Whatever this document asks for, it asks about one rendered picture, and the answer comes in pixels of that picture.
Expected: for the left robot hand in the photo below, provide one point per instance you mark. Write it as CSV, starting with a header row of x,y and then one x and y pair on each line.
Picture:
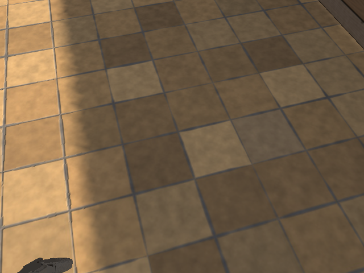
x,y
52,265

